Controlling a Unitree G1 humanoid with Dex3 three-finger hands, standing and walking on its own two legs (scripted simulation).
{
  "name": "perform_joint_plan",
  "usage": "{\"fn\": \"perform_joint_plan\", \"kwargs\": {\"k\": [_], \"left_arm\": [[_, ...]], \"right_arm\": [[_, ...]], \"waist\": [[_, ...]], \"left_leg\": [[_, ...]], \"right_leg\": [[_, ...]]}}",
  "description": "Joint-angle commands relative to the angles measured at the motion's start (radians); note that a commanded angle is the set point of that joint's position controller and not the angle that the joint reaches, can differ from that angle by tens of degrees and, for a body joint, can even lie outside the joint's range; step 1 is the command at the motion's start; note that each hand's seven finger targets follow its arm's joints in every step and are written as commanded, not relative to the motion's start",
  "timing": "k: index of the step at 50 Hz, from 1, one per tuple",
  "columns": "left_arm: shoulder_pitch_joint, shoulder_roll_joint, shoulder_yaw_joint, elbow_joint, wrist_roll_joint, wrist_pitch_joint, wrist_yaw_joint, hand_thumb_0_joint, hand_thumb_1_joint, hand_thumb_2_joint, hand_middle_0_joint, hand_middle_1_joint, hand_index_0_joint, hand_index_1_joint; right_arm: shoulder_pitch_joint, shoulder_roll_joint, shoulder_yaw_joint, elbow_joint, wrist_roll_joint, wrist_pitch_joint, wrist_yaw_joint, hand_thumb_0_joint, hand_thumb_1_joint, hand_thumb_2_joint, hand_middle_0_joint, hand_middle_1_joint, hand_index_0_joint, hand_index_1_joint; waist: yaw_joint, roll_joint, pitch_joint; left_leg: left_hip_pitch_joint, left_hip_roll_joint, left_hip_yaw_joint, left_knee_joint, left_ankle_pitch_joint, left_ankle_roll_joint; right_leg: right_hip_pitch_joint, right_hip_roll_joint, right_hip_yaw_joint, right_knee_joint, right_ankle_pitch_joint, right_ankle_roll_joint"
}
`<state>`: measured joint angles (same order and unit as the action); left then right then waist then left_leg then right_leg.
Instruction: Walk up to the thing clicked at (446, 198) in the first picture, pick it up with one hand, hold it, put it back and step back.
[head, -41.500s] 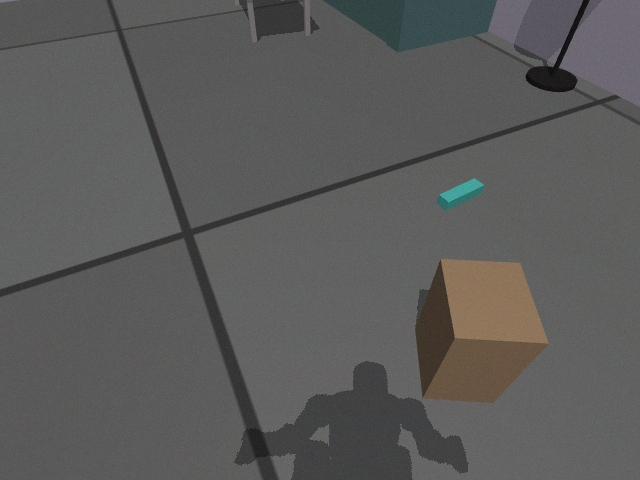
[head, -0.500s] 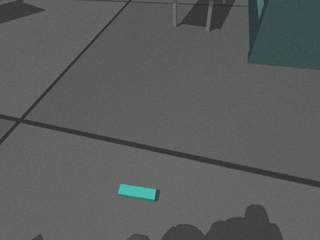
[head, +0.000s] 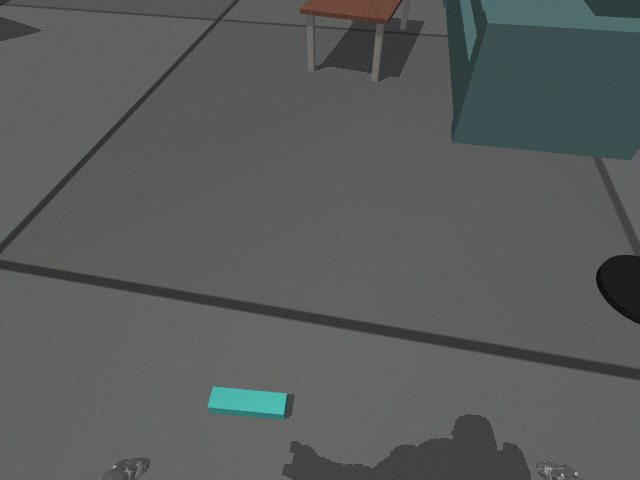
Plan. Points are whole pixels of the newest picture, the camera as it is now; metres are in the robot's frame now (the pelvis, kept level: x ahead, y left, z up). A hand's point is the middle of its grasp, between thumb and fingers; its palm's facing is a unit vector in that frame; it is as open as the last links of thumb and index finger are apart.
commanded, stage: walk up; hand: left
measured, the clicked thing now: (248, 403) +0.44 +0.26 -0.75
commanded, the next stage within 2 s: stand in 0.16 s
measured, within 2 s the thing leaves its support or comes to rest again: neither
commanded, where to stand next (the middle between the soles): +0.06 +0.03 m, yaw -1 degrees
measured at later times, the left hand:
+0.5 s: hand out of the picture +0.07 +0.26 -0.15, palm faces -0.02 -0.94 -0.34, open 7.4 cm
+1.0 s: hand out of the picture +0.07 +0.27 -0.15, palm faces -0.02 -0.94 -0.34, open 7.4 cm
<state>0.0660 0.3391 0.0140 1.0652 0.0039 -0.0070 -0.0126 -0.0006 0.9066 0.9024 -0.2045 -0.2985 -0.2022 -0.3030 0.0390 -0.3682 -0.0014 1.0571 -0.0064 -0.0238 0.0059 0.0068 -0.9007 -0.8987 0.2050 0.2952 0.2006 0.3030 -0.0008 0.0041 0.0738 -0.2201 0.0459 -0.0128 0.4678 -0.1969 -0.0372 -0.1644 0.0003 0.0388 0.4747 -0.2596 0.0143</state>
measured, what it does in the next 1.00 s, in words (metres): stands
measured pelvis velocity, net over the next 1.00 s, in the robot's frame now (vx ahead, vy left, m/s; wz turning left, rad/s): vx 0.00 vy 0.01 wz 0.01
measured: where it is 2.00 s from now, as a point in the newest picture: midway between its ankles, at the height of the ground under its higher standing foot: outside the picture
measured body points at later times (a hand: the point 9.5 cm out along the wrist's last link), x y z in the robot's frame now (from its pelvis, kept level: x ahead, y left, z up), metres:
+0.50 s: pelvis +0.00 +0.01 +0.01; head +0.00 +0.01 +0.46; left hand +0.08 +0.31 -0.12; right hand +0.07 -0.29 -0.13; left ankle +0.04 +0.15 -0.74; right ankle +0.00 -0.13 -0.74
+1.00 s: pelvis +0.00 +0.01 +0.01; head +0.01 +0.02 +0.46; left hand +0.07 +0.32 -0.13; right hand +0.08 -0.29 -0.12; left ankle +0.04 +0.15 -0.74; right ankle +0.00 -0.13 -0.74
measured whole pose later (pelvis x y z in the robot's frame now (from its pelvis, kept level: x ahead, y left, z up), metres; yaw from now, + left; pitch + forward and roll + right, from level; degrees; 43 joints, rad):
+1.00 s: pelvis +0.00 +0.01 +0.01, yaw +0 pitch -2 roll +0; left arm 0.13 0.36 0.01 1.14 0.01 -0.01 -0.01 0.00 0.91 0.90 -0.20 -0.30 -0.20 -0.30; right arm 0.10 -0.36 0.00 1.14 -0.01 -0.01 0.02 0.01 -0.90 -0.90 0.20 0.30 0.20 0.30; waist 0.00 0.00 0.05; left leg -0.17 0.02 -0.01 0.35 -0.14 -0.02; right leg -0.10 -0.03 0.04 0.34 -0.19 0.04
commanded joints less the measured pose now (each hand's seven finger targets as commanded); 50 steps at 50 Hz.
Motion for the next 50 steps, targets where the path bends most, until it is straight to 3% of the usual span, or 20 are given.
{"fn": "perform_joint_plan", "kwargs": {"k": [1,7,9,11,13,16,20,23,25,26,31,33,37,41,43,45,50], "left_arm": [[-0.050,0.220,0.044,-0.037,-0.003,-0.016,0.009,0.000,0.900,0.900,-0.200,-0.300,-0.200,-0.300],[-0.050,0.224,0.047,-0.015,-0.001,-0.012,0.007,0.000,0.900,0.900,-0.200,-0.300,-0.200,-0.300],[-0.047,0.229,0.044,-0.004,0.002,-0.023,0.008,0.000,0.900,0.900,-0.200,-0.300,-0.200,-0.300],[-0.033,0.231,0.041,0.010,0.000,-0.026,0.010,0.000,0.900,0.900,-0.200,-0.300,-0.200,-0.300],[-0.045,0.237,0.040,0.016,0.000,-0.023,0.010,0.000,0.900,0.900,-0.200,-0.300,-0.200,-0.300],[-0.035,0.233,0.038,0.021,0.002,-0.020,0.010,0.000,0.900,0.900,-0.200,-0.300,-0.200,-0.300],[-0.025,0.230,0.035,0.024,0.002,-0.022,0.010,0.000,0.900,0.900,-0.200,-0.300,-0.200,-0.300],[-0.011,0.231,0.032,0.026,0.002,-0.024,0.011,0.000,0.900,0.900,-0.200,-0.300,-0.200,-0.300],[-0.010,0.239,0.034,0.027,0.005,-0.024,0.012,0.000,0.900,0.900,-0.200,-0.300,-0.200,-0.300],[-0.006,0.238,0.033,0.023,0.004,-0.025,0.013,0.000,0.900,0.900,-0.200,-0.300,-0.200,-0.300],[0.010,0.232,0.030,0.021,0.003,-0.024,0.012,0.000,0.900,0.900,-0.200,-0.300,-0.200,-0.300],[0.006,0.242,0.032,0.013,0.005,-0.029,0.013,0.000,0.900,0.900,-0.200,-0.300,-0.200,-0.300],[0.016,0.236,0.028,0.012,0.004,-0.029,0.015,0.000,0.900,0.900,-0.200,-0.300,-0.200,-0.300],[0.006,0.239,0.028,0.008,0.005,-0.029,0.017,0.000,0.900,0.900,-0.200,-0.300,-0.200,-0.300],[0.024,0.236,0.027,0.013,0.004,-0.027,0.016,0.000,0.900,0.900,-0.200,-0.300,-0.200,-0.300],[0.024,0.236,0.028,0.011,0.003,-0.026,0.016,0.000,0.900,0.900,-0.200,-0.300,-0.200,-0.300],[0.026,0.233,0.029,0.011,0.005,-0.021,0.015,0.000,0.900,0.900,-0.200,-0.300,-0.200,-0.300]], "right_arm": [[-0.031,-0.199,-0.044,-0.032,0.001,-0.017,-0.009,0.000,-0.900,-0.900,0.200,0.300,0.200,0.300],[-0.021,-0.208,-0.046,-0.009,0.001,-0.018,-0.009,0.000,-0.900,-0.900,0.200,0.300,0.200,0.300],[-0.027,-0.208,-0.044,-0.002,-0.005,-0.018,-0.006,0.000,-0.900,-0.900,0.200,0.300,0.200,0.300],[-0.041,-0.213,-0.045,0.003,-0.004,-0.018,-0.006,0.000,-0.900,-0.900,0.200,0.300,0.200,0.300],[-0.012,-0.207,-0.042,0.018,-0.001,-0.015,-0.006,0.000,-0.900,-0.900,0.200,0.300,0.200,0.300],[-0.009,-0.214,-0.045,0.023,-0.003,-0.010,-0.006,0.000,-0.900,-0.900,0.200,0.300,0.200,0.300],[0.016,-0.208,-0.045,0.033,-0.005,-0.010,-0.005,0.000,-0.900,-0.900,0.200,0.300,0.200,0.300],[0.003,-0.210,-0.048,0.033,-0.003,-0.009,-0.004,0.000,-0.900,-0.900,0.200,0.300,0.200,0.300],[0.018,-0.200,-0.047,0.034,-0.003,-0.006,-0.003,0.000,-0.900,-0.900,0.200,0.300,0.200,0.300],[0.007,-0.205,-0.050,0.030,-0.004,-0.007,-0.003,0.000,-0.900,-0.900,0.200,0.300,0.200,0.300],[0.012,-0.207,-0.050,0.030,-0.003,-0.005,-0.001,0.000,-0.900,-0.900,0.200,0.300,0.200,0.300],[0.016,-0.199,-0.048,0.027,-0.003,-0.008,0.000,0.000,-0.900,-0.900,0.200,0.300,0.200,0.300],[0.012,-0.204,-0.047,0.030,-0.003,-0.007,0.000,0.000,-0.900,-0.900,0.200,0.300,0.200,0.300],[0.015,-0.205,-0.046,0.029,-0.002,-0.002,0.000,0.000,-0.900,-0.900,0.200,0.300,0.200,0.300],[0.010,-0.208,-0.045,0.029,-0.002,-0.001,0.000,0.000,-0.900,-0.900,0.200,0.300,0.200,0.300],[0.006,-0.206,-0.044,0.026,-0.001,-0.003,-0.001,0.000,-0.900,-0.900,0.200,0.300,0.200,0.300],[0.005,-0.211,-0.043,0.024,-0.003,-0.006,-0.003,0.000,-0.900,-0.900,0.200,0.300,0.200,0.300]], "waist": [[-0.003,-0.019,-0.104],[-0.003,-0.029,-0.116],[0.002,0.001,-0.148],[0.008,0.006,-0.144],[-0.003,-0.004,-0.107],[-0.003,-0.001,-0.094],[-0.008,0.007,-0.074],[0.000,0.009,-0.084],[-0.009,-0.011,-0.057],[-0.003,-0.010,-0.081],[-0.007,0.008,-0.058],[-0.009,-0.013,-0.096],[-0.007,-0.006,-0.094],[-0.013,-0.013,-0.093],[-0.008,0.012,-0.069],[-0.002,0.005,-0.094],[-0.001,0.017,-0.080]], "left_leg": [[0.074,0.080,-0.055,-0.111,0.061,0.063],[0.097,0.080,-0.048,-0.130,0.062,0.061],[0.100,0.098,-0.074,-0.153,0.150,0.055],[0.123,0.094,-0.069,-0.149,0.169,0.054],[0.102,0.090,-0.075,-0.175,0.099,0.045],[0.084,0.093,-0.082,-0.193,0.030,0.047],[0.059,0.091,-0.089,-0.213,-0.007,0.044],[0.088,0.086,-0.086,-0.196,0.024,0.046],[0.082,0.084,-0.090,-0.205,-0.030,0.045],[0.106,0.085,-0.083,-0.188,0.017,0.049],[0.075,0.084,-0.093,-0.204,-0.038,0.048],[0.109,0.083,-0.080,-0.181,0.052,0.050],[0.116,0.082,-0.081,-0.178,0.069,0.050],[0.101,0.084,-0.080,-0.170,0.081,0.054],[0.082,0.079,-0.086,-0.191,0.010,0.051],[0.095,0.084,-0.085,-0.179,0.077,0.053],[0.070,0.086,-0.095,-0.202,0.048,0.052]], "right_leg": [[-0.007,-0.112,0.099,-0.144,0.132,-0.047],[0.010,-0.111,0.093,-0.169,0.138,-0.045],[0.072,-0.109,0.082,-0.159,0.189,-0.027],[0.060,-0.113,0.081,-0.171,0.209,-0.026],[0.040,-0.109,0.079,-0.181,0.136,-0.028],[0.035,-0.107,0.074,-0.187,0.106,-0.028],[0.029,-0.106,0.071,-0.188,0.083,-0.029],[0.017,-0.113,0.076,-0.200,0.086,-0.028],[-0.016,-0.108,0.076,-0.207,0.042,-0.028],[-0.005,-0.115,0.079,-0.205,0.073,-0.030],[-0.013,-0.108,0.074,-0.208,0.044,-0.028],[0.002,-0.119,0.081,-0.202,0.108,-0.030],[0.000,-0.118,0.075,-0.202,0.116,-0.024],[0.017,-0.119,0.071,-0.205,0.123,-0.023],[0.003,-0.114,0.067,-0.209,0.078,-0.022],[0.027,-0.118,0.065,-0.197,0.121,-0.024],[0.039,-0.114,0.053,-0.187,0.121,-0.023]]}}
